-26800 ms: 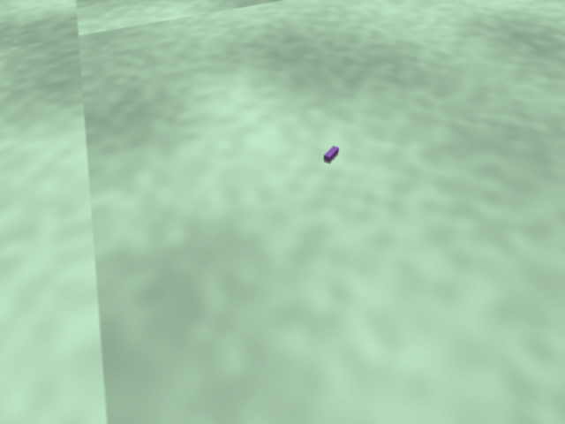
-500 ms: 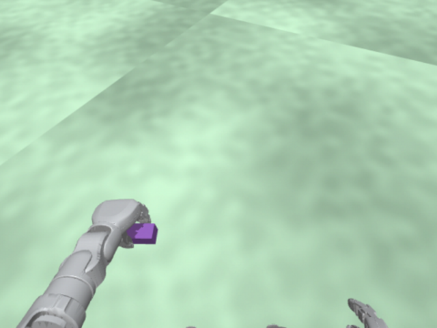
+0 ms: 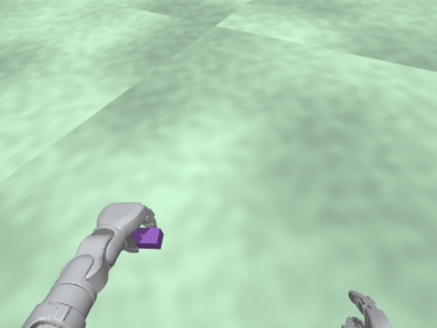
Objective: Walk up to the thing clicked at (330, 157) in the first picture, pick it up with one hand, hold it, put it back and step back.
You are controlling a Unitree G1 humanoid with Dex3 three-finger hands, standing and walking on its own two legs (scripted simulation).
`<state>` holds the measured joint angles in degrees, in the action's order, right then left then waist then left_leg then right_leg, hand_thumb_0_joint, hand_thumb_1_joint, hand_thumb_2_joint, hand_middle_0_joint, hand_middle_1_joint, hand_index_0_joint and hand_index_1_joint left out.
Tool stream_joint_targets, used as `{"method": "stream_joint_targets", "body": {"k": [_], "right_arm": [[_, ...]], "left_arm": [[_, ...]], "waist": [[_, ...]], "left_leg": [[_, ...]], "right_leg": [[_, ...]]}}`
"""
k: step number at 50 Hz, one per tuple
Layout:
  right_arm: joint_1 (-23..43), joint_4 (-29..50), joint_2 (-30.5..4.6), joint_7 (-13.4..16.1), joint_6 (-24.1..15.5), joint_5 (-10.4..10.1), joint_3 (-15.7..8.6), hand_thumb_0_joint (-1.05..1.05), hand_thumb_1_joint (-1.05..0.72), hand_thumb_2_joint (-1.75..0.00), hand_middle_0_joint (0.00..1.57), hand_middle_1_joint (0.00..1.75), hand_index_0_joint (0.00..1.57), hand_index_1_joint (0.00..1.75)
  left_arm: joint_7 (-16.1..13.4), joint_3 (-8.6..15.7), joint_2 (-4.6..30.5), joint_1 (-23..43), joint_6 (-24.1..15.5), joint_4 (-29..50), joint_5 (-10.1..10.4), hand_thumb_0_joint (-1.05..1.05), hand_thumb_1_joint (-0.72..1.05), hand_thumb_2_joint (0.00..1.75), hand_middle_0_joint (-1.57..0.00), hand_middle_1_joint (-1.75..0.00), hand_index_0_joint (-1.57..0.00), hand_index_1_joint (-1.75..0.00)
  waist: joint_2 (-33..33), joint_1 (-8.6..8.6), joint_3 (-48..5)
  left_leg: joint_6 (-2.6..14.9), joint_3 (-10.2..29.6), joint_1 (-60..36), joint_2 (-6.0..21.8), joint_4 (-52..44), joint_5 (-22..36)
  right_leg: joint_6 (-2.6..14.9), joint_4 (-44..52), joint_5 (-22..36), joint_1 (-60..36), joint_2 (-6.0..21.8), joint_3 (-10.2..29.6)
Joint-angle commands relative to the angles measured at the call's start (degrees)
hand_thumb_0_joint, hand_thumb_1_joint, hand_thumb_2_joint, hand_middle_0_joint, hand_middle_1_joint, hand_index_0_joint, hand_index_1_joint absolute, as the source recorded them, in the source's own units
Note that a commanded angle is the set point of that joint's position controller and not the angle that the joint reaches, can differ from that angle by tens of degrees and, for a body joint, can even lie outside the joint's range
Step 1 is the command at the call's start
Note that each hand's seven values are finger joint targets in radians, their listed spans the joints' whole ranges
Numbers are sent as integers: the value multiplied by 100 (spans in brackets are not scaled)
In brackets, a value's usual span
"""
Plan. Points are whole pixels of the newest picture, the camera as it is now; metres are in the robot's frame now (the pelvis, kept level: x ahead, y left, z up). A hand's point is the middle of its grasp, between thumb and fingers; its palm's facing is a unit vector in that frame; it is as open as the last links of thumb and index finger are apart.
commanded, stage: hold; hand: left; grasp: from above
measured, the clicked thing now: (139, 238) +0.31 +0.21 -0.08
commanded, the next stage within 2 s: crouch in 1.14 s
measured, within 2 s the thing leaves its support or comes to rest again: neither
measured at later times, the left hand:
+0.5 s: hand (127, 244) +0.28 +0.21 -0.02, palm faces -0.44 -0.04 -0.90, open 6.5 cm
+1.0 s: hand (123, 241) +0.28 +0.22 -0.02, palm faces -0.45 -0.04 -0.89, open 6.5 cm
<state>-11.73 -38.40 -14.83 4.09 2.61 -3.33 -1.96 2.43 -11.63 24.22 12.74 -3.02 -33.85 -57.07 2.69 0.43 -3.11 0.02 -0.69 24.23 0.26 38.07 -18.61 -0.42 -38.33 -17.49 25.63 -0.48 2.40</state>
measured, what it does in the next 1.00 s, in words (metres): stands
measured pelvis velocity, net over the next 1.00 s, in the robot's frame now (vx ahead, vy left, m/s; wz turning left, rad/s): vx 0.00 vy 0.00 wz -0.01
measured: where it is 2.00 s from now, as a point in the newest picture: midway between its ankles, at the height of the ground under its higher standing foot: outside the picture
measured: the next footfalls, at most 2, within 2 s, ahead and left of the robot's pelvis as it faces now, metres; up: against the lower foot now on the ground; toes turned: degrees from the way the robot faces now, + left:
none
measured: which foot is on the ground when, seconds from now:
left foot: down 0.00-1.00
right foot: down 0.00-1.00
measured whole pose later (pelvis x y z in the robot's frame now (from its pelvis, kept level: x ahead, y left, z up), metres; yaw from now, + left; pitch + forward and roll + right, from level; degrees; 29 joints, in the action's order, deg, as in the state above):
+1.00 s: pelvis +0.00 +0.00 +0.01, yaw +0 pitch +1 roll +0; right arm -9.5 -38.2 -14.3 4.9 3.4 -4.0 -0.8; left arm 3.5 -11.3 24.7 11.0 -3.9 -31.3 -56.4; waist 2.8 -0.4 0.3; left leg 0.1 -1.2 16.2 0.1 29.5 -14.5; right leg -0.5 -30.4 -13.6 18.0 -0.2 3.0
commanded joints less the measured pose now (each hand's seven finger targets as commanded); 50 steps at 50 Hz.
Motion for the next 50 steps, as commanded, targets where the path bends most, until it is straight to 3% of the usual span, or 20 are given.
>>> {"method": "stream_joint_targets", "body": {"k": [1, 11, 13, 15, 21, 23, 25, 26, 30, 33, 36, 38, 41, 43, 45, 50], "right_arm": [[377, 788, -715, 43, -219, -19, -210, 0, -90, -90, 20, 30, 20, 30], [563, 856, -703, 63, -232, -36, -174, 0, -90, -90, 20, 30, 20, 30], [606, 858, -670, 67, -237, -37, -141, 0, -90, -90, 20, 30, 20, 30], [613, 858, -676, 72, -239, -42, -143, 0, -90, -90, 20, 30, 20, 30], [696, 905, -662, 85, -239, -49, -119, 0, -90, -90, 20, 30, 20, 30], [752, 941, -665, 86, -239, -52, -105, 0, -90, -90, 20, 30, 20, 30], [743, 910, -665, 93, -234, -50, -115, 0, -90, -90, 20, 30, 20, 30], [758, 897, -638, 95, -235, -50, -103, 0, -90, -90, 20, 30, 20, 30], [746, 883, -650, 104, -238, -70, -97, 0, -91, -90, 20, 30, 20, 30], [774, 884, -633, 113, -231, -63, -79, 0, -90, -90, 20, 30, 20, 30], [772, 889, -646, 110, -219, -71, -92, 0, -90, -90, 20, 30, 20, 30], [773, 886, -636, 109, -215, -68, -90, 0, -90, -90, 20, 30, 20, 30], [752, 867, -638, 116, -182, -80, -83, 0, -91, -90, 20, 30, 20, 30], [743, 863, -638, 107, -181, -75, -80, 0, -90, -90, 20, 30, 20, 30], [736, 847, -649, 111, -169, -86, -97, 0, -90, -90, 20, 30, 20, 30], [679, 793, -644, 107, -156, -59, -136, 0, -91, -90, 20, 30, 20, 30]], "left_arm": [[-183, 589, 1226, 1692, -10, 1085, 6, 0, 90, 15, -108, -39, -119, -28], [-138, 608, 1220, 1566, -6, 1166, 95, 0, 92, 14, -111, -37, -122, -26], [-117, 499, 1121, 1636, 4, 1192, 130, 0, 91, 15, -111, -38, -121, -27], [-129, 617, 1218, 1600, 11, 1217, 124, 0, 90, 13, -110, -36, -121, -25], [-73, 674, 1270, 1553, -31, 1325, 141, 0, 92, 10, -110, -37, -122, -25], [-57, 563, 1182, 1635, -45, 1446, 154, 0, 89, 12, -109, -36, -121, -25], [-63, 704, 1319, 1552, -47, 1437, 126, 0, 91, 10, -110, -36, -122, -24], [-46, 627, 1242, 1592, -34, 1403, 113, 0, 89, 10, -109, -35, -121, -24], [-32, 749, 1363, 1519, -68, 1385, 180, 0, 89, 11, -111, -33, -121, -23], [13, 546, 1177, 1532, -73, 1376, 175, 0, 90, 12, -111, -36, -122, -25], [19, 644, 1268, 1444, -103, 1386, 207, 0, 90, 13, -111, -35, -122, -24], [28, 455, 1080, 1452, -105, 1398, 198, 0, 91, 11, -111, -37, -122, -25], [-45, 735, 1379, 1504, -114, 1389, 126, 0, 87, 11, -109, -34, -120, -23], [-55, 585, 1219, 1650, -127, 1432, 140, 0, 90, 8, -109, -37, -121, -24], [-104, 763, 1361, 1500, -124, 1284, 90, 0, 88, 10, -110, -34, -121, -23], [-134, 607, 1230, 1719, -118, 1356, 78, 0, 89, 12, -111, -36, -121, -25]], "waist": [[-206, -32, -1393], [-268, -52, -1248], [-340, -16, -1183], [-328, -47, -1183], [-192, -106, -1047], [-209, -63, -1007], [-124, -104, -1068], [-171, -79, -1093], [-239, -102, -1043], [-391, -53, -974], [-204, -100, -973], [-263, -27, -1003], [-118, -105, -948], [-105, -43, -973], [-174, -113, -984], [-127, -79, -1234]], "left_leg": [[102, -38, -762, -175, -527, 1273], [124, -82, -925, -185, -740, 1059], [144, -89, -911, -189, -776, 978], [146, -101, -954, -195, -815, 929], [124, -103, -994, -182, -999, 741], [118, -80, -1044, -163, -1074, 650], [115, -94, -1091, -178, -1095, 721], [118, -91, -1133, -170, -1084, 851], [130, -103, -1188, -177, -1140, 896], [149, -112, -1183, -193, -1137, 915], [124, -106, -1282, -182, -1203, 937], [119, -90, -1334, -165, -1211, 1040], [103, -85, -1267, -170, -1251, 982], [86, -49, -1328, -130, -1293, 1006], [97, -50, -1327, -152, -1269, 1092], [88, -67, -1487, -165, -1207, 1463]], "right_leg": [[82, 675, 1053, -605, -160, -84], [63, 918, 828, -762, -136, -54], [37, 981, 778, -755, -120, -33], [34, 1043, 707, -801, -111, -23], [81, 1133, 477, -830, -129, -32], [97, 1174, 367, -825, -145, -41], [97, 1188, 443, -931, -136, -35], [87, 1186, 567, -934, -140, -45], [79, 1252, 619, -1025, -130, -39], [52, 1319, 643, -993, -117, -32], [87, 1334, 647, -1034, -127, -50], [89, 1298, 774, -1001, -143, -64], [109, 1331, 680, -1018, -140, -75], [127, 1285, 718, -990, -170, -83], [114, 1317, 775, -1094, -157, -97], [109, 1271, 1156, -1175, -149, -91]]}}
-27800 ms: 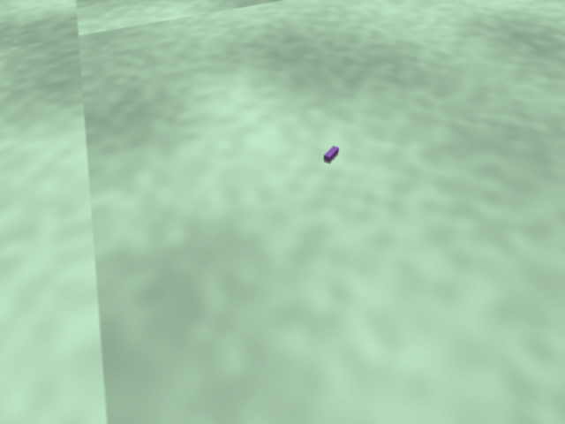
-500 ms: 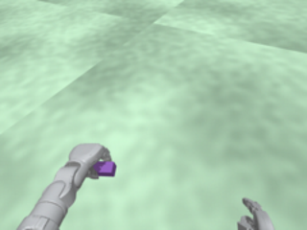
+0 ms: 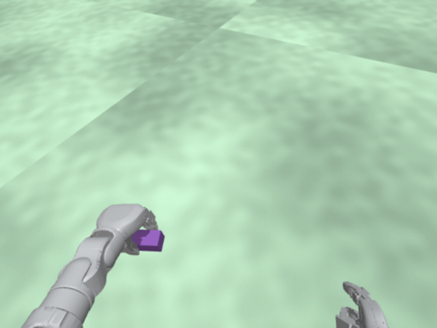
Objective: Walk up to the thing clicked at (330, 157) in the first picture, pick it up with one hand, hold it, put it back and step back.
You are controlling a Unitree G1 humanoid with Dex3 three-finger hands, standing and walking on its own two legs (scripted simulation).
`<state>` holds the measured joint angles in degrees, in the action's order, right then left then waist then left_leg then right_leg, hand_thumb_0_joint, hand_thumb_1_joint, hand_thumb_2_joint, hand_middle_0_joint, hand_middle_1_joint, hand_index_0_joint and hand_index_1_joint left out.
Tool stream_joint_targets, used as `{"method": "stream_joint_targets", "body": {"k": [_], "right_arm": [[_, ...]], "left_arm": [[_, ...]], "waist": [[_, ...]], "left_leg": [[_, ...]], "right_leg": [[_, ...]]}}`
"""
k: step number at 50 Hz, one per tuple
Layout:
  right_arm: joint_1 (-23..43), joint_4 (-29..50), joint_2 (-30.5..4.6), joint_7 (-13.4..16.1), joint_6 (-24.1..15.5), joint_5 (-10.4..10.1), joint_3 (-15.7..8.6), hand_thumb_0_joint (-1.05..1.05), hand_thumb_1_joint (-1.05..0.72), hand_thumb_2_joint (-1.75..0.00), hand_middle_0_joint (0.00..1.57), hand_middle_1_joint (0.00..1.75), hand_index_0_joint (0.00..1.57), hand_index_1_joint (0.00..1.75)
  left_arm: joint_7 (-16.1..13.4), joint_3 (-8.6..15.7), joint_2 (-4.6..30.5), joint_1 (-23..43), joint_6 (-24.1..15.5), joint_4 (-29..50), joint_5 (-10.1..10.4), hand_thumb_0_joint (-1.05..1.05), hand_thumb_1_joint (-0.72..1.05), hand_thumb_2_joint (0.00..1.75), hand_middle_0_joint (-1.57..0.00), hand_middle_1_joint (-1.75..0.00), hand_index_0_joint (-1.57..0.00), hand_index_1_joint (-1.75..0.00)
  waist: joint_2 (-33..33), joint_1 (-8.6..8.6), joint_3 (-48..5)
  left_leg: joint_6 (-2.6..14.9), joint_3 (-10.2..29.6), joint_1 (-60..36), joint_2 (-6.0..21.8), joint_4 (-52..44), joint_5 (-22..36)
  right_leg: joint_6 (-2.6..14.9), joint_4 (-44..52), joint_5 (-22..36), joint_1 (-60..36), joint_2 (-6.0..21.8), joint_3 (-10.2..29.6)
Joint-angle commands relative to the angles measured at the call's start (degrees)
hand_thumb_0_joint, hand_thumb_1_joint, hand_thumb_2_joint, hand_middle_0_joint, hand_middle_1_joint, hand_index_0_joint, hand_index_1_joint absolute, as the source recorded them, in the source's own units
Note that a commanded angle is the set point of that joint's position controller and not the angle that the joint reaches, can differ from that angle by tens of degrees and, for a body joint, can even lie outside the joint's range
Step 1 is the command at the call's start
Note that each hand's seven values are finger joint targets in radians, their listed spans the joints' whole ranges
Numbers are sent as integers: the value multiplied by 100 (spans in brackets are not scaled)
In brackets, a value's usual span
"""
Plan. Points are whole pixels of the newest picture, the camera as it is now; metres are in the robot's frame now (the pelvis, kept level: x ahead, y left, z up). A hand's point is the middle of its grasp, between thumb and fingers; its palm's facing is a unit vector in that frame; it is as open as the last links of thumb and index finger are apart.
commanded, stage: hold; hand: left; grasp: from above
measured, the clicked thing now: (139, 240) +0.30 +0.21 -0.07
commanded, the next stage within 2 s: crouch in 0.14 s
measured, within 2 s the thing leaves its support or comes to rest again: neither
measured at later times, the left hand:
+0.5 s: hand (132, 239) +0.30 +0.23 -0.06, palm faces -0.47 -0.05 -0.88, open 6.5 cm
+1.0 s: hand (152, 254) +0.35 +0.25 -0.29, palm faces -0.40 +0.06 -0.91, open 6.5 cm
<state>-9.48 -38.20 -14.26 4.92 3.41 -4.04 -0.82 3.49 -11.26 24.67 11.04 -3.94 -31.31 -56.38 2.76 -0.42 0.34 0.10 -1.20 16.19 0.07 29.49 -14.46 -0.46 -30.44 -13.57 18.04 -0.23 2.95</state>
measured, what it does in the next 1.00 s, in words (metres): lowers itself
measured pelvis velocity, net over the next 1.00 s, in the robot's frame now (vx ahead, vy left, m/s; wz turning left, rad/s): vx -0.05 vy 0.01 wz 0.02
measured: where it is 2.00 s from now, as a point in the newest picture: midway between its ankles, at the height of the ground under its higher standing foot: outside the picture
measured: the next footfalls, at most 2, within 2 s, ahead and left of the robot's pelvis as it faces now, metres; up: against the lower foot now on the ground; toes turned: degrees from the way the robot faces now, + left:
none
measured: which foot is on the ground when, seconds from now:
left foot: down 0.00-1.00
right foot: down 0.00-1.00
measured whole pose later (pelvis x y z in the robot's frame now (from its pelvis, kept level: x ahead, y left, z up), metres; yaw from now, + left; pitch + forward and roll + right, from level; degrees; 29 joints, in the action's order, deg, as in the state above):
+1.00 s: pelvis -0.05 +0.01 -0.18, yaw +1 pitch +29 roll -3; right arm -13.2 -41.4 -15.0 1.5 2.2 1.6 -4.4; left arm -19.0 -4.8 27.5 38.4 -7.6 -65.7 -69.4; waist 1.9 6.9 -10.8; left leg 0.6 2.0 85.1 -0.3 88.8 -33.1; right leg -1.4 -86.0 -31.1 84.3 -0.6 -0.3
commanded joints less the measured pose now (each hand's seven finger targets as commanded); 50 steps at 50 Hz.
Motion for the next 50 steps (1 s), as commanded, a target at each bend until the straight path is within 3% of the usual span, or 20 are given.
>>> {"method": "stream_joint_targets", "body": {"k": [1, 5, 7, 10, 11, 12, 13, 17, 22, 23, 27, 30, 35, 36, 38, 40, 42, 43, 45, 50], "right_arm": [[430, 771, -724, 27, -223, 4, -250, 0, -90, -90, 20, 30, 20, 30], [380, 751, -719, 18, -206, -4, -271, 0, -90, -90, 20, 30, 20, 30], [392, 758, -724, 16, -186, -15, -290, 0, -90, -90, 20, 30, 20, 30], [362, 765, -729, 10, -159, -17, -287, 0, -90, -90, 20, 30, 20, 30], [369, 746, -728, 16, -153, -18, -289, 0, -90, -90, 20, 30, 20, 30], [356, 763, -720, 15, -148, -22, -288, 0, -90, -91, 20, 30, 20, 30], [331, 758, -735, 14, -143, -29, -292, 0, -87, -89, 20, 30, 20, 30], [301, 783, -725, -6, -99, -34, -314, 0, -89, -90, 20, 30, 20, 30], [219, 734, -703, -36, 2, 23, -317, 0, -89, -90, 20, 30, 20, 30], [192, 725, -697, -57, 15, 44, -323, 0, -89, -90, 20, 30, 20, 30], [72, 606, -763, -129, 55, 168, -421, 0, -90, -90, 20, 30, 20, 30], [-226, 485, -812, -211, 69, 279, -531, 0, -90, -90, 20, 30, 20, 30], [-497, 398, -909, -329, 65, 362, -619, 0, -90, -90, 20, 30, 20, 30], [-509, 370, -934, -340, 44, 384, -640, 0, -90, -90, 20, 30, 20, 30], [-590, 292, -985, -341, -6, 434, -643, 0, -90, -90, 20, 30, 20, 30], [-637, 252, -980, -337, -79, 473, -624, 0, -90, -90, 20, 30, 20, 30], [-717, 196, -1019, -309, -159, 503, -639, 0, -90, -90, 20, 30, 20, 30], [-741, 212, -1017, -302, -185, 515, -644, 0, -90, -90, 20, 30, 20, 30], [-787, 221, -1034, -285, -240, 543, -665, 0, -90, -90, 20, 30, 20, 30], [-844, 182, -1119, -322, -358, 602, -683, 0, -90, -90, 20, 30, 20, 30]], "left_arm": [[-268, 727, 1321, 1836, -25, 1042, 28, 0, 89, 14, -111, -36, -122, -25], [-228, 454, 1041, 1704, -6, 898, 60, 0, 89, 12, -111, -35, -121, -24], [-226, 628, 1206, 1528, -1, 822, 56, 0, 87, 12, -110, -33, -120, -23], [-173, 513, 1209, 1823, -31, 1042, 56, 0, 88, 12, -110, -34, -120, -23], [-195, 610, 1291, 1890, -35, 976, 75, 0, 88, 9, -109, -34, -121, -23], [-198, 509, 1175, 1848, -30, 889, 34, 0, 92, 7, -104, -41, -121, -25], [-213, 689, 1303, 1844, -38, 865, 79, 0, 85, 1, -96, -38, -113, -21], [-256, 536, 1059, 1362, -83, 586, 29, 0, 86, 8, -108, -32, -119, -21], [-600, 648, 1057, 1422, -324, 177, -170, 0, 87, 7, -109, -32, -120, -21], [-708, 578, 958, 1503, -392, 81, -223, 0, 88, 6, -109, -31, -120, -20], [-1248, 667, 1052, 2140, -541, -366, -586, 0, 86, 8, -108, -33, -119, -22], [-1672, 653, 1084, 2659, -577, -671, -944, 0, 85, 9, -107, -34, -118, -23], [-2175, 427, 741, 3182, -512, -1947, -1130, 0, 84, 9, -106, -35, -117, -24], [-2261, 560, 958, 3399, -515, -1887, -1158, 0, 84, 9, -106, -36, -117, -24], [-2393, 714, 1276, 3907, -473, -2028, -1235, 0, 84, 8, -105, -37, -117, -25], [-2450, 606, 1076, 4046, -421, -2350, -1224, 0, 86, 11, -106, -38, -118, -25], [-2513, 879, 1483, 4184, -392, -2474, -1260, 0, 87, 11, -108, -38, -120, -26], [-2517, 874, 1444, 4095, -358, -2697, -1262, 0, 87, 10, -106, -39, -119, -26], [-2501, 920, 1641, 4649, -374, -2322, -1257, 0, 87, 12, -107, -39, -119, -27], [-2396, 1072, 1776, 4726, -337, -2662, -1184, 0, 83, 15, -104, -40, -116, -28]], "waist": [[-144, -21, -1533], [-201, 40, -1486], [-221, -53, -1488], [-144, 11, -1571], [-152, -8, -1500], [-152, 26, -1450], [-209, -25, -1464], [-367, 8, -1441], [-482, 69, -1260], [-498, 160, -1285], [-212, 208, -1619], [-87, 349, -2271], [-333, 575, -2470], [-167, 486, -2665], [91, 484, -3089], [58, 627, -3236], [184, 531, -3656], [100, 569, -3759], [357, 613, -4152], [573, 690, -4326]], "left_leg": [[86, -27, -649, -149, -349, 1002], [81, -19, -695, -130, -377, 1127], [72, -5, -645, -126, -378, 1248], [70, -21, -763, -126, -366, 1442], [64, 0, -733, -111, -392, 1395], [66, -16, -733, -120, -385, 1412], [72, -14, -718, -120, -387, 1347], [85, -29, -664, -139, -302, 1620], [93, -35, -190, -173, 44, 1456], [89, -40, -91, -180, 185, 1372], [34, -37, 652, -190, 1012, 1066], [48, 11, 1217, -165, 1864, 1097], [106, 49, 2684, -169, 2946, 329], [95, 60, 2905, -176, 3115, 159], [67, 117, 3227, -166, 3450, -118], [97, 182, 3776, -169, 3817, -331], [105, 200, 4164, -185, 4207, -410], [118, 192, 4429, -199, 4374, -528], [117, 203, 4692, -186, 4704, -679], [35, 485, 5158, -134, 5096, -1113]], "right_leg": [[109, 519, 720, -435, -169, -133], [115, 513, 853, -432, -179, -157], [120, 508, 950, -539, -178, -191], [127, 500, 1152, -579, -173, -172], [131, 510, 1091, -552, -190, -186], [129, 500, 1139, -501, -182, -188], [122, 535, 1056, -543, -184, -185], [117, 450, 1354, -560, -168, -197], [96, 224, 1286, -128, -120, -199], [103, 84, 1219, 52, -115, -193], [119, -661, 940, 879, -122, -210], [137, -1414, 974, 1584, -123, -208], [145, -2403, 265, 2918, -143, -269], [160, -2576, 82, 3159, -151, -287], [178, -2966, -181, 3548, -164, -326], [188, -3374, -340, 3973, -168, -349], [211, -3786, -452, 4288, -155, -351], [219, -3953, -543, 4403, -158, -368], [235, -4287, -649, 4747, -124, -355], [277, -5048, -1175, 5822, -120, -514]]}}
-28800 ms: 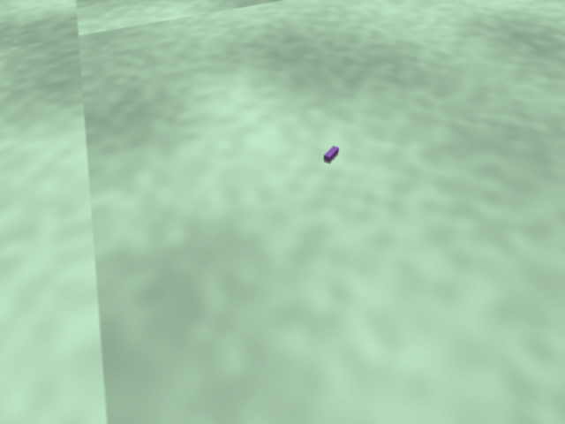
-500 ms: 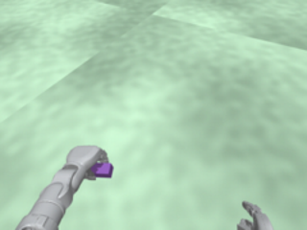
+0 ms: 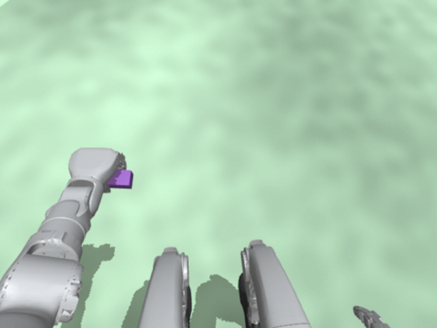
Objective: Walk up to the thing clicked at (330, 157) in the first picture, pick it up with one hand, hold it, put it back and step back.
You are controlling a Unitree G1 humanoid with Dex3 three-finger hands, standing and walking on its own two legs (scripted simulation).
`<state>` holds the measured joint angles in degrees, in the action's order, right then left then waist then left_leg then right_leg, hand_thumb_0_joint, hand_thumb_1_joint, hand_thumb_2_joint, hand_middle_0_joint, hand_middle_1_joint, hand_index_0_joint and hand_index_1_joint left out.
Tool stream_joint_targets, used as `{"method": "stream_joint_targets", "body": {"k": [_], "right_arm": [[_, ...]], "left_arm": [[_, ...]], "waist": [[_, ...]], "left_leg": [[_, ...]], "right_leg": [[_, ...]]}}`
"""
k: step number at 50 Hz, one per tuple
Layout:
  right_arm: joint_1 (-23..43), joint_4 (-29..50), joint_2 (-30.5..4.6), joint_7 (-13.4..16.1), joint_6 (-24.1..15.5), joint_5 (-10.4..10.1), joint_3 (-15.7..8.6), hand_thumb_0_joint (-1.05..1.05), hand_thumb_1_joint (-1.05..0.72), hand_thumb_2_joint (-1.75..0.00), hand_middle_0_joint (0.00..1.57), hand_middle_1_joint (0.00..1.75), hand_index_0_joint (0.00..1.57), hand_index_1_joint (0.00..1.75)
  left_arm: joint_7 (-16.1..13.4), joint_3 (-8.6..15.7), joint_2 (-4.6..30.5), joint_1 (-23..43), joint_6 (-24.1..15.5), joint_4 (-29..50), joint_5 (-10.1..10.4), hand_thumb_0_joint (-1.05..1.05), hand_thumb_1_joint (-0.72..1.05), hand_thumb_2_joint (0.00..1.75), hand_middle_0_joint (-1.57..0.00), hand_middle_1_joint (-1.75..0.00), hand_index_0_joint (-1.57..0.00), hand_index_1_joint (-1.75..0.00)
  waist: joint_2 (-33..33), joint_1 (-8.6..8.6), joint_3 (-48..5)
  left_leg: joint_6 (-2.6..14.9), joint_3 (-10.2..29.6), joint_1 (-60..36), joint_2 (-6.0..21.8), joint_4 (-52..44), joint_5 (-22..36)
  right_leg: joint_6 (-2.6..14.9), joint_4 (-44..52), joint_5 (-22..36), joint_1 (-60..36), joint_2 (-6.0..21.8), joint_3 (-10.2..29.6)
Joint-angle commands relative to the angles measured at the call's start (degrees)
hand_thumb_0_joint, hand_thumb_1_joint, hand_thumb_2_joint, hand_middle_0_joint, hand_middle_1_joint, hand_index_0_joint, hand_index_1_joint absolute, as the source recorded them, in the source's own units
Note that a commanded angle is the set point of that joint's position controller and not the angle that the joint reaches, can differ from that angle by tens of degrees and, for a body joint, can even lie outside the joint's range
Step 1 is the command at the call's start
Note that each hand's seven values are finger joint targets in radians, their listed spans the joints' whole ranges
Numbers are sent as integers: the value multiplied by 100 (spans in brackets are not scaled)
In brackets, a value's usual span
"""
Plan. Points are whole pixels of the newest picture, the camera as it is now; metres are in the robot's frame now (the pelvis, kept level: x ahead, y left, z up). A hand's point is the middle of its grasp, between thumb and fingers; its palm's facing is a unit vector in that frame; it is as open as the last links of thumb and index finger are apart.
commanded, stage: crouch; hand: left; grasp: from above
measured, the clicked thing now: (109, 178) +0.43 +0.23 -0.15
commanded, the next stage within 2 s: lower in 1.18 s
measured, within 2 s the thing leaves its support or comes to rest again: neither
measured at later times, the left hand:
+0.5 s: hand (120, 194) +0.44 +0.26 -0.31, palm faces -0.44 +0.03 -0.90, open 6.5 cm
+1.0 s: hand (125, 198) +0.45 +0.26 -0.39, palm faces -0.46 +0.01 -0.89, open 6.4 cm
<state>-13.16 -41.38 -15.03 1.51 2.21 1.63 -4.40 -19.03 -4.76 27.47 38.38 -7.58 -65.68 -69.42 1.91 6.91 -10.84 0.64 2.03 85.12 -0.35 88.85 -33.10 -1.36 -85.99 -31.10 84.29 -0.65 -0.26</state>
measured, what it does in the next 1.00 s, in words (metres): lowers itself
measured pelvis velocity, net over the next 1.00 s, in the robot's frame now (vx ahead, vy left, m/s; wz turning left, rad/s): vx -0.02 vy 0.00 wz -0.08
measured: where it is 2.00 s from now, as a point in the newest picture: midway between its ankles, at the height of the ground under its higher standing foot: (217, 321)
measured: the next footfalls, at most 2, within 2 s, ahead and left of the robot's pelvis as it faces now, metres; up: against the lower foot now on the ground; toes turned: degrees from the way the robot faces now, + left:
none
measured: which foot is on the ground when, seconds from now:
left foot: down 0.00-1.00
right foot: down 0.00-1.00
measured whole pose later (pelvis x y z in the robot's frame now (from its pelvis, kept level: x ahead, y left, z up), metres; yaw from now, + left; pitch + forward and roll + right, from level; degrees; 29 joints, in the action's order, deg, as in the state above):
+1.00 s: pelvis -0.02 +0.00 -0.22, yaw -4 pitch +35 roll -8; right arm -9.4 -42.7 -15.6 -7.9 -1.5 7.8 1.5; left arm -21.8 5.4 44.7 55.7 -18.5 -82.7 -77.5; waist -0.8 13.6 -3.7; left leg 0.4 6.1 128.1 -1.4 132.3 -39.7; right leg -1.9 -126.7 -37.2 125.3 -1.0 -4.0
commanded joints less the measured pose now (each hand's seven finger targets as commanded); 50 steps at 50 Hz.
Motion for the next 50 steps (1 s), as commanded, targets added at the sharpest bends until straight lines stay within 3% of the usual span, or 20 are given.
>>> {"method": "stream_joint_targets", "body": {"k": [1, 3, 7, 9, 10, 16, 18, 20, 21, 23, 25, 33, 37, 39, 41, 42, 43, 45, 46, 50], "right_arm": [[-520, 458, -1051, 3, -260, 46, -323, 0, -90, -90, 20, 30, 20, 30], [-558, 435, -1100, -42, -284, 54, -318, 0, -90, -90, 20, 30, 20, 30], [-607, 403, -1121, -141, -367, 87, -255, 0, -89, -90, 20, 30, 20, 30], [-614, 362, -1127, -182, -413, 110, -200, 0, -89, -90, 20, 30, 20, 30], [-639, 330, -1128, -209, -434, 128, -165, 0, -89, -90, 20, 30, 20, 30], [-803, 177, -1188, -368, -484, 275, -72, 0, -89, -90, 20, 30, 20, 30], [-847, 121, -1229, -445, -494, 331, -56, 0, -89, -90, 20, 30, 20, 30], [-886, 72, -1263, -481, -487, 351, -100, 0, -90, -90, 20, 30, 20, 30], [-922, 106, -1232, -528, -494, 367, -70, 0, -90, -90, 20, 30, 20, 30], [-950, 57, -1291, -597, -495, 415, -90, 0, -90, -90, 20, 30, 20, 30], [-949, 77, -1283, -644, -488, 426, -101, 0, -90, -90, 20, 30, 20, 30], [-980, 61, -1342, -824, -433, 483, -85, 0, -90, -90, 20, 30, 20, 30], [-956, 28, -1316, -871, -371, 507, -8, 0, -90, -90, 20, 30, 20, 30], [-919, 47, -1356, -889, -371, 533, 9, 0, -90, -90, 20, 30, 20, 30], [-896, -20, -1384, -892, -359, 542, 35, 0, -90, -90, 20, 30, 20, 30], [-870, 29, -1380, -903, -374, 556, 59, 0, -90, -90, 20, 30, 20, 30], [-866, 20, -1433, -905, -368, 567, 69, 0, -90, -90, 20, 30, 20, 30], [-874, -10, -1425, -907, -384, 599, 122, 0, -90, -90, 20, 30, 20, 30], [-831, -19, -1433, -894, -393, 599, 124, 0, -90, -90, 20, 30, 20, 30], [-707, -36, -1442, -876, -412, 637, 245, 0, -90, -90, 20, 30, 20, 30]], "left_arm": [[-95, 388, 1498, 2135, 5, 769, 114, 0, 81, 16, -103, -39, -115, -28], [-25, 447, 1555, 1885, -26, 316, 73, 0, 84, 17, -106, -39, -117, -28], [52, 469, 1657, 2473, -272, 347, 124, 0, 84, 17, -104, -40, -116, -28], [25, 593, 1933, 2483, -386, 178, 91, 0, 87, 19, -107, -39, -118, -28], [5, 588, 1860, 2490, -440, 171, 58, 0, 88, 20, -107, -39, -118, -28], [-277, 996, 2589, 3153, -743, 512, -281, 0, 88, 17, -109, -34, -119, -24], [-317, 832, 2223, 3142, -739, 220, -349, 0, 90, 16, -109, -32, -120, -21], [-398, 988, 2552, 3364, -759, 274, -427, 0, 87, 12, -110, -29, -120, -19], [-392, 909, 2318, 2984, -698, -126, -428, 0, 88, 12, -110, -28, -120, -18], [-411, 998, 2484, 3220, -701, 146, -412, 0, 90, 15, -112, -28, -121, -19], [-382, 922, 2329, 3062, -650, -160, -402, 0, 93, 15, -114, -28, -124, -18], [-237, 1104, 2654, 2978, -773, -256, -383, 0, 99, 14, -119, -27, -128, -17], [-243, 1258, 2944, 3127, -900, -386, -467, 0, 100, 15, -120, -28, -129, -18], [-264, 1129, 2785, 3190, -971, -506, -485, 0, 100, 13, -120, -27, -130, -17], [-343, 1295, 3177, 3438, -1058, -448, -571, 0, 101, 12, -120, -27, -130, -17], [-344, 1149, 2951, 3377, -1065, -633, -583, 0, 101, 13, -121, -26, -130, -17], [-391, 1293, 3165, 3410, -1104, -618, -618, 0, 100, 15, -120, -27, -129, -17], [-436, 1178, 3040, 3501, -1129, -778, -640, 0, 99, 15, -119, -27, -129, -18], [-476, 1256, 3254, 3718, -1152, -620, -656, 0, 100, 14, -120, -26, -129, -17], [-566, 1184, 3297, 3716, -1107, -1038, -703, 0, 100, 12, -119, -27, -129, -17]], "waist": [[666, 10, -3279], [435, 97, -3026], [371, 337, -3025], [327, 311, -3042], [410, 347, -3110], [1194, 296, -3879], [1482, 452, -3733], [1511, 409, -3861], [1400, 444, -3752], [1525, 425, -3953], [1448, 482, -3837], [1210, 559, -3566], [1108, 526, -3580], [1163, 588, -3425], [1373, 570, -3386], [1343, 645, -3264], [1296, 637, -3277], [1288, 729, -3215], [1333, 716, -3309], [1544, 698, -3072]], "left_leg": [[-12, 176, -1604, -86, -702, 678], [-1, 276, -1210, -93, -519, 315], [49, 393, -565, -118, -96, -338], [94, 302, -236, -151, 187, -500], [87, 269, -144, -153, 339, -343], [30, 143, -292, -168, 1051, 331], [-40, 294, -466, -108, 1119, 550], [4, 175, -356, -125, 1352, 570], [2, 188, -366, -120, 1442, 751], [8, 157, -349, -119, 1615, 975], [27, 122, -156, -125, 1777, 1012], [61, 143, 378, -124, 2290, 1315], [117, 45, 784, -152, 2542, 1088], [111, 28, 960, -166, 2612, 858], [89, 45, 1035, -164, 2646, 606], [93, 52, 1110, -163, 2667, 525], [89, 89, 1170, -150, 2689, 465], [102, 73, 1210, -153, 2796, 393], [116, 53, 1274, -159, 2857, 388], [98, 56, 1476, -166, 2887, -22]], "right_leg": [[370, 371, 521, -649, -86, -227], [373, 163, 235, -277, -78, -276], [353, -247, -237, 358, -63, -333], [349, -380, -409, 471, -62, -309], [343, -521, -263, 590, -38, -311], [393, -1231, 224, 1061, -36, -356], [395, -1475, 288, 1578, 13, -434], [400, -1543, 358, 1526, -27, -436], [379, -1592, 467, 1544, -2, -444], [382, -1749, 629, 1543, -19, -464], [363, -1836, 682, 1572, -29, -490], [328, -2289, 963, 1668, -72, -553], [320, -2408, 910, 1614, -128, -535], [323, -2481, 718, 1787, -135, -558], [356, -2605, 515, 1970, -156, -591], [348, -2618, 474, 2002, -151, -613], [346, -2682, 421, 2062, -160, -655], [327, -2722, 379, 2149, -157, -677], [334, -2758, 405, 2109, -183, -675], [349, -2895, 25, 2429, -190, -723]]}}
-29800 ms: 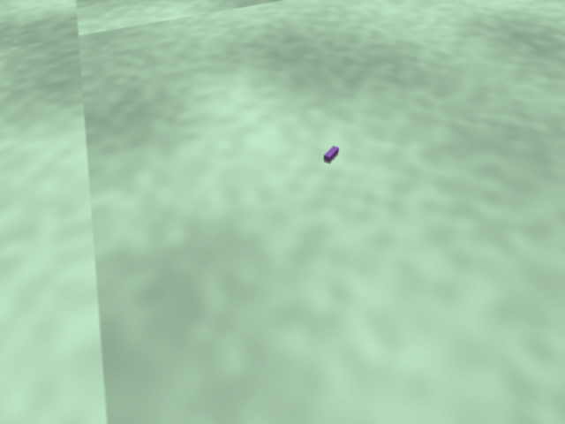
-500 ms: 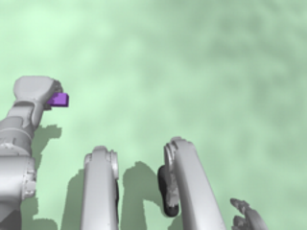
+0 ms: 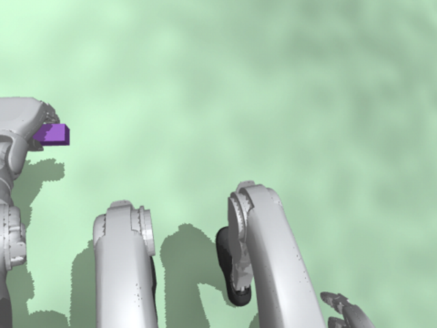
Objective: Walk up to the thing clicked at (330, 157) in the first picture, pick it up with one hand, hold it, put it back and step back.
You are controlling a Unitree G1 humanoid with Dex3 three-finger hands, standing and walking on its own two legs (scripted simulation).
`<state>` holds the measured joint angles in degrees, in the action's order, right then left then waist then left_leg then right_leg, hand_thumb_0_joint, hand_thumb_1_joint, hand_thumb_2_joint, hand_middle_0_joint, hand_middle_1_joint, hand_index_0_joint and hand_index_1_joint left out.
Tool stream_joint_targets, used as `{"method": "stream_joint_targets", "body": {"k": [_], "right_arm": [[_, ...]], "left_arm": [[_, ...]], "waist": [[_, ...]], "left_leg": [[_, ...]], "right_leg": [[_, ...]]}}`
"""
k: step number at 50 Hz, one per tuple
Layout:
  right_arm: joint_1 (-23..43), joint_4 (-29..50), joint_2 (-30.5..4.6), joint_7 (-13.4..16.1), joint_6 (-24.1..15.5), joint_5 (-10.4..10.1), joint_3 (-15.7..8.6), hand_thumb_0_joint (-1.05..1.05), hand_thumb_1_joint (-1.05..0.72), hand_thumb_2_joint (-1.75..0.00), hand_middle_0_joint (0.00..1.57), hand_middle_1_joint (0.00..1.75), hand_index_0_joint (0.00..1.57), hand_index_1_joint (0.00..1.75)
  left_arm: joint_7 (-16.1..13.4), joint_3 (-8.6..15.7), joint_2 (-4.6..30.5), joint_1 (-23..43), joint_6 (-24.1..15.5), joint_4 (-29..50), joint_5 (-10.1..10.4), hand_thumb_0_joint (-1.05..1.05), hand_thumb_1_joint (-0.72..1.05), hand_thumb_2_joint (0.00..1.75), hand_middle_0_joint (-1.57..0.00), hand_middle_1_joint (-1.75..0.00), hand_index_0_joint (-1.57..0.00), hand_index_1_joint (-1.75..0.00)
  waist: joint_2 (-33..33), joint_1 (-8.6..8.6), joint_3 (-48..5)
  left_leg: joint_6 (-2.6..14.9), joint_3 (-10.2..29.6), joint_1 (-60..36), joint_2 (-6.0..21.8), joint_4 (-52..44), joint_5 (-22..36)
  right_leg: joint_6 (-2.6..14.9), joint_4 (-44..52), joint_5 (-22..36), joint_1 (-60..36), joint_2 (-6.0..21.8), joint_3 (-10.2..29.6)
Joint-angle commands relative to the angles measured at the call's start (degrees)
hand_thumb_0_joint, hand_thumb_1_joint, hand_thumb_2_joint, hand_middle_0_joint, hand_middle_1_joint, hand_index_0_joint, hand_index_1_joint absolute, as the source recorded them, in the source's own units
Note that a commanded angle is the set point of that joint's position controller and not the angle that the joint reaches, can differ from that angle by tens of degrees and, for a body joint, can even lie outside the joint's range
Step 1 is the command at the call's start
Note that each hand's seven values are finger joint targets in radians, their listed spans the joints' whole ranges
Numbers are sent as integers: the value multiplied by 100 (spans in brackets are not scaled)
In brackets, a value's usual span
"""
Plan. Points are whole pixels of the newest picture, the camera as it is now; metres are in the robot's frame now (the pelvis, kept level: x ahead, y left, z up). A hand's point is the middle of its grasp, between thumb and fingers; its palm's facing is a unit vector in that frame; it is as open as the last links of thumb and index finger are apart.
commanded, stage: crouch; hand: left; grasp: from above
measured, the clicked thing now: (39, 135) +0.47 +0.30 -0.20
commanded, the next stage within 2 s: lower in 0.18 s
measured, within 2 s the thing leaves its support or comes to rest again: rests again in 1.82 s
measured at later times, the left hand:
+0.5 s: hand (37, 140) +0.46 +0.30 -0.21, palm faces -0.50 -0.04 -0.87, open 6.5 cm
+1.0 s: hand (49, 142) +0.48 +0.30 -0.27, palm faces -0.46 -0.03 -0.89, open 6.5 cm
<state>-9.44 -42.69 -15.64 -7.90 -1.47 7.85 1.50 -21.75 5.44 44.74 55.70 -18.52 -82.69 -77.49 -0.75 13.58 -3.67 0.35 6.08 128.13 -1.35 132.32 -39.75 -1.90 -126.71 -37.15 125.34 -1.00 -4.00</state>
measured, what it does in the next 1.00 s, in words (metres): lowers itself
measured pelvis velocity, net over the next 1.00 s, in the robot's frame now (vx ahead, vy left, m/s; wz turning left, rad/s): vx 0.01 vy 0.00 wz -0.08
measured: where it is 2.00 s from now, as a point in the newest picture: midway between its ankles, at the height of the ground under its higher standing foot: (191, 292)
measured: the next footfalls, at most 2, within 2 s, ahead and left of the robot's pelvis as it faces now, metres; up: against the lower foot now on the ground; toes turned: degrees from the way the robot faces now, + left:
none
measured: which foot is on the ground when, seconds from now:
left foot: down 0.00-1.00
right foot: down 0.00-1.00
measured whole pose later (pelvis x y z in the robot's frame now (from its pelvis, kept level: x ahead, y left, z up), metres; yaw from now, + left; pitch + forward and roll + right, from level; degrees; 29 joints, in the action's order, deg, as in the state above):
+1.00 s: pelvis +0.01 +0.00 -0.06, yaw -4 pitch +32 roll -12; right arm -7.2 -40.9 -16.5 -9.2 -4.9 11.9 9.4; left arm -30.0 8.0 55.0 58.9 -18.8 -93.0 -81.4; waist -4.6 18.7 3.5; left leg 0.3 10.0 135.2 -1.2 144.5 -41.9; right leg -2.6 -135.7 -37.5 131.2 -2.2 -7.3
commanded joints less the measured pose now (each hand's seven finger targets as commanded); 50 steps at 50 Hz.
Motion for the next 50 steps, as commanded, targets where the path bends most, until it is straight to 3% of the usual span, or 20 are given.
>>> {"method": "stream_joint_targets", "body": {"k": [1, 5, 13, 14, 15, 18, 19, 21, 23, 27, 28, 29, 31, 35, 37, 38, 43, 49, 50], "right_arm": [[-1111, 65, -1439, 75, -51, 15, -354, 0, -90, -90, 20, 30, 20, 30], [-1081, 46, -1484, 78, -63, 18, -288, 0, -90, -90, 20, 30, 20, 30], [-1202, 65, -1532, 69, -57, 36, -207, 0, -90, -90, 20, 30, 20, 30], [-1177, 94, -1491, 54, -49, 34, -156, 0, -91, -90, 20, 30, 20, 30], [-1212, 82, -1539, 55, -49, 34, -187, 0, -91, -90, 20, 30, 20, 30], [-1196, 108, -1508, 34, -35, 45, -108, 0, -91, -90, 20, 30, 20, 30], [-1177, 108, -1520, 40, -29, 63, -113, 0, -91, -90, 20, 30, 20, 30], [-1165, 112, -1522, 25, -25, 84, -49, 0, -91, -90, 20, 30, 20, 30], [-1126, 185, -1622, 24, -29, 130, -37, 0, -91, -90, 20, 30, 20, 30], [-1135, 157, -1681, 24, -2, 214, 37, 0, -91, -90, 20, 30, 20, 30], [-1107, 181, -1671, 13, -16, 233, 61, 0, -91, -90, 20, 30, 20, 30], [-1089, 133, -1694, 18, -5, 234, 62, 0, -91, -90, 20, 30, 20, 30], [-1042, 150, -1707, 25, -24, 284, 86, 0, -91, -90, 20, 30, 20, 30], [-962, 126, -1762, 23, -70, 330, 126, 0, -91, -90, 20, 30, 20, 30], [-933, 107, -1735, 10, -110, 339, 141, 0, -91, -90, 20, 30, 20, 30], [-929, 119, -1780, 13, -128, 351, 130, 0, -90, -89, 20, 30, 20, 30], [-937, 89, -1788, -35, -251, 358, 210, 0, -90, -90, 20, 30, 20, 30], [-994, 215, -1943, -83, -360, 398, 274, 0, -90, -90, 20, 30, 20, 30], [-980, 209, -1978, -79, -358, 388, 273, 0, -90, -90, 20, 30, 20, 30]], "left_arm": [[-319, 190, 1615, 2036, -6, 654, 78, 0, 99, 11, -118, -27, -128, -17], [-325, 147, 1707, 2116, 44, 511, 9, 0, 96, 13, -119, -24, -127, -16], [-260, 239, 1866, 1912, 124, 527, 93, 0, 97, 16, -123, -23, -130, -16], [-233, 158, 1763, 1809, 135, 431, 99, 0, 97, 17, -124, -21, -130, -15], [-219, 242, 1876, 1893, 123, 573, 151, 0, 93, 22, -126, -19, -129, -16], [-148, 119, 1774, 1704, 89, 332, 164, 0, 91, 21, -127, -18, -129, -16], [-163, 200, 1909, 1850, 9, 558, 192, 0, 91, 22, -127, -18, -129, -16], [-154, 157, 1831, 1632, -32, 180, 199, 0, 90, 22, -127, -17, -129, -15], [-198, 356, 2183, 1805, -166, 360, 146, 0, 90, 20, -126, -17, -128, -15], [-337, 452, 2311, 1813, -336, 256, -23, 0, 90, 19, -127, -14, -129, -12], [-370, 379, 2193, 1830, -369, 250, -24, 0, 91, 18, -126, -15, -128, -13], [-439, 523, 2459, 1887, -412, 243, -52, 0, 90, 16, -124, -17, -127, -13], [-529, 369, 2233, 1879, -434, 132, -128, 0, 91, 15, -123, -16, -127, -12], [-766, 450, 2463, 1975, -414, 124, -238, 0, 88, 12, -120, -15, -125, -11], [-846, 355, 2394, 1946, -351, 32, -279, 0, 87, 14, -120, -15, -124, -12], [-899, 421, 2412, 1953, -318, 65, -281, 0, 89, 18, -121, -14, -125, -11], [-1017, 269, 2335, 1968, -138, -277, -299, 0, 87, 19, -119, -16, -123, -12], [-1029, 461, 2602, 1798, -4, -296, -219, 0, 86, 17, -117, -19, -122, -13], [-1013, 415, 2517, 1704, 13, -405, -175, 0, 86, 17, -117, -19, -122, -14]], "waist": [[1799, 44, -3812], [1939, 102, -3808], [1867, 138, -3822], [1922, 151, -3770], [1845, 158, -3827], [1657, 227, -3599], [1630, 244, -3673], [1484, 251, -3500], [1645, 268, -3521], [1733, 320, -3540], [1832, 328, -3498], [1914, 303, -3471], [1978, 378, -3336], [2108, 382, -3300], [2178, 392, -3296], [2191, 426, -3254], [2211, 549, -3075], [2305, 572, -3191], [2285, 573, -3145]], "left_leg": [[109, -283, -2930, -44, -1470, 634], [81, -203, -2906, -30, -1378, 748], [97, -245, -2814, -40, -1090, 1181], [99, -260, -2744, -50, -1068, 1211], [104, -239, -2779, -42, -1030, 1257], [137, -270, -2495, -55, -871, 1256], [165, -306, -2347, -57, -782, 1279], [172, -307, -2177, -68, -724, 1174], [147, -285, -2213, -65, -677, 1213], [122, -258, -2320, -32, -506, 1371], [105, -241, -2409, -34, -521, 1373], [100, -215, -2329, -18, -554, 1188], [84, -204, -2443, -12, -511, 1123], [87, -178, -2375, 7, -494, 919], [86, -155, -2424, 21, -504, 870], [68, -119, -2548, 31, -492, 994], [76, -81, -2400, 38, -377, 1119], [28, -3, -2602, 60, -345, 1610], [13, 18, -2600, 64, -303, 1654]], "right_leg": [[404, 1128, 630, -1545, -138, -381], [409, 908, 752, -1340, -127, -443], [372, 759, 1143, -1529, -111, -446], [369, 745, 1174, -1586, -126, -451], [369, 741, 1215, -1573, -116, -453], [359, 721, 1249, -1636, -147, -474], [336, 728, 1325, -1789, -171, -470], [331, 707, 1197, -1794, -178, -480], [358, 637, 1196, -1760, -187, -529], [356, 538, 1319, -1752, -225, -590], [363, 508, 1289, -1658, -219, -606], [377, 493, 1128, -1585, -244, -620], [378, 474, 1041, -1367, -239, -685], [362, 414, 906, -1264, -261, -736], [372, 367, 889, -1186, -281, -740], [357, 328, 963, -1096, -260, -777], [366, 226, 1143, -1042, -294, -800], [345, 126, 1513, -1267, -280, -882], [356, 118, 1533, -1242, -269, -896]]}}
